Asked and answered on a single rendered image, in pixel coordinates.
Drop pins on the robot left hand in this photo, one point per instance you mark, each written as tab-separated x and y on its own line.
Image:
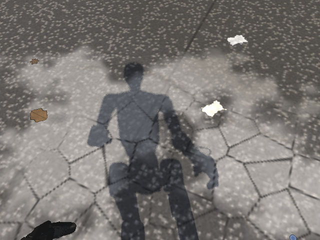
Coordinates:
50	231

